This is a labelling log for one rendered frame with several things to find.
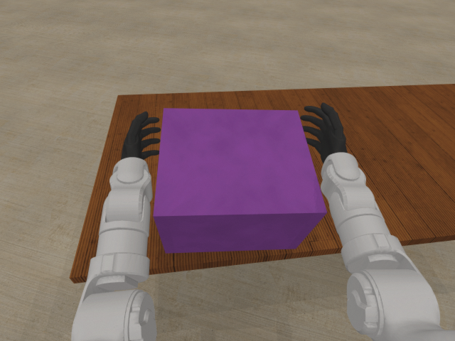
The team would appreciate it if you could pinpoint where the right robot forearm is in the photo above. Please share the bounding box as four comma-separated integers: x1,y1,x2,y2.
321,152,440,323

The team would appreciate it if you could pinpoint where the table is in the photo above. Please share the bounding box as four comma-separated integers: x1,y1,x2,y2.
70,84,455,283

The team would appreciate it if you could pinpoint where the robot right upper arm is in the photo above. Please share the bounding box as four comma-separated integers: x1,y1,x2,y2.
347,269,455,341

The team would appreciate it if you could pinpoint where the right robot hand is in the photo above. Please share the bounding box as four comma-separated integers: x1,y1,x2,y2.
300,102,347,163

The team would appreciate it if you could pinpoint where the robot left upper arm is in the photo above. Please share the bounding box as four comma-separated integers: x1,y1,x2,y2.
73,289,157,341

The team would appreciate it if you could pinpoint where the left robot hand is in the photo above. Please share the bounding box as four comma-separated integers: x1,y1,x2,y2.
121,112,161,160

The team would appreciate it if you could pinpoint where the carton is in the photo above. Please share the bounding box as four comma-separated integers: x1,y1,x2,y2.
153,108,327,254

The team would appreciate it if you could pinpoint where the left robot forearm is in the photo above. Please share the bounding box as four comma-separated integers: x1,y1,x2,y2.
71,157,153,341

